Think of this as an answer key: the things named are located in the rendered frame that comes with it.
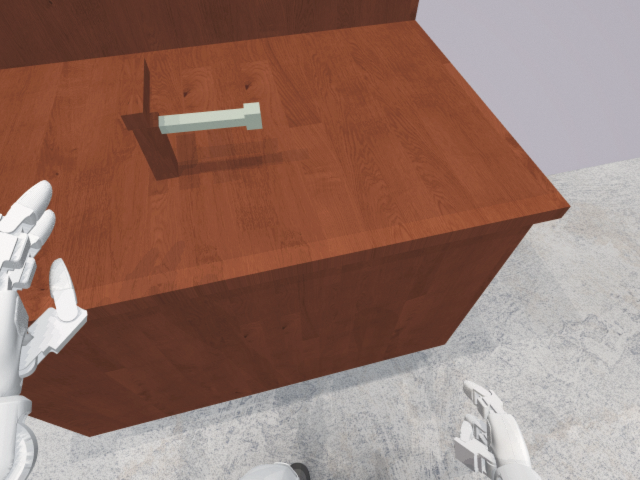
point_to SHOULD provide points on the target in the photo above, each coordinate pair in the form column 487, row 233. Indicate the robot left hand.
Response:
column 23, row 231

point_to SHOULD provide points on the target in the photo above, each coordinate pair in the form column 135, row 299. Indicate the tap lever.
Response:
column 249, row 116

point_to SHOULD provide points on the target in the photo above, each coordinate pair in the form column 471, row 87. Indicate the robot right hand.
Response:
column 497, row 443

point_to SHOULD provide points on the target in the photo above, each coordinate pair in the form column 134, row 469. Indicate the counter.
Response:
column 362, row 223

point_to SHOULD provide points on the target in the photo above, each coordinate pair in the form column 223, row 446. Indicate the robot left shin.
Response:
column 287, row 465

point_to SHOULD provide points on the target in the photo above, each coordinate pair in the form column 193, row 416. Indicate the left robot forearm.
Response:
column 18, row 443

